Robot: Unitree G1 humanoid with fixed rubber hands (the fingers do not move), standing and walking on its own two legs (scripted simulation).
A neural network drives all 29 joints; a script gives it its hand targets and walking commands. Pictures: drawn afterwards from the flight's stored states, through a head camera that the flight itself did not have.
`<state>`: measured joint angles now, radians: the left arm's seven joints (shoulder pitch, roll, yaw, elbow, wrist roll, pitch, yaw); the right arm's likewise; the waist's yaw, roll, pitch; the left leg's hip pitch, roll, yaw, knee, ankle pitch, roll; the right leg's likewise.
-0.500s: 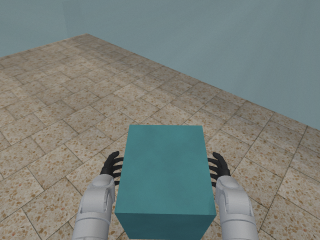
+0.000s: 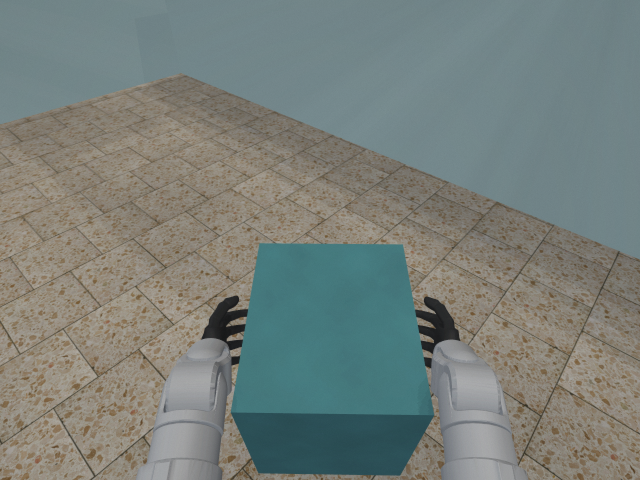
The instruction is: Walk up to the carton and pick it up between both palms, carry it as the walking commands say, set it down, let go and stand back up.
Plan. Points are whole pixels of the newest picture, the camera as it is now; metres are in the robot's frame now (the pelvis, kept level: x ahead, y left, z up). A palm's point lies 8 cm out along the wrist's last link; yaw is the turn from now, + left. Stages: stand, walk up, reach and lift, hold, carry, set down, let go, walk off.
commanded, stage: reach and lift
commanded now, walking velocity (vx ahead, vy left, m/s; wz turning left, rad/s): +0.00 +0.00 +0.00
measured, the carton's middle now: (330, 359) +0.32 +0.00 -0.02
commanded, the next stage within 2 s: hold in 0.66 s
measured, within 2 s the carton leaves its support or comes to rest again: neither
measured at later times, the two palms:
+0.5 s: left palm (217, 354) +0.29 +0.14 +0.04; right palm (446, 354) +0.30 -0.15 +0.04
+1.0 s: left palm (211, 356) +0.28 +0.15 +0.05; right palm (446, 359) +0.29 -0.15 +0.04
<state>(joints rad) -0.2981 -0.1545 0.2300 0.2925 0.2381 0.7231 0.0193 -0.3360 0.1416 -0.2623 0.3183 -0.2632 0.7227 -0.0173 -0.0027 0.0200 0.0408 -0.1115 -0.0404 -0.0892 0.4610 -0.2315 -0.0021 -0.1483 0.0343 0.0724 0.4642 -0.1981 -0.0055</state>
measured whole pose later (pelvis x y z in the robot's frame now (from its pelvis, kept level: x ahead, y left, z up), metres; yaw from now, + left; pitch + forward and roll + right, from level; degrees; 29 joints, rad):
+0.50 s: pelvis +0.02 -0.01 +0.00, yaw +0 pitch -6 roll +0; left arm -0.17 -0.13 0.15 0.15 0.21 0.75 0.01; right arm -0.20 0.14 -0.16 0.17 -0.22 0.76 -0.04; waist 0.00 0.02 0.04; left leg -0.07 -0.03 -0.10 0.39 -0.22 -0.01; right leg -0.11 0.04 0.06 0.41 -0.20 -0.02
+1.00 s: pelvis -0.01 +0.00 +0.00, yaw +0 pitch -7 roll +0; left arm -0.28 -0.14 0.21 0.27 0.23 0.74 0.01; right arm -0.30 0.15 -0.24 0.26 -0.26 0.74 -0.04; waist 0.00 0.02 0.02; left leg -0.13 -0.04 -0.09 0.48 -0.23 0.00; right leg -0.16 0.04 0.07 0.46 -0.18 0.00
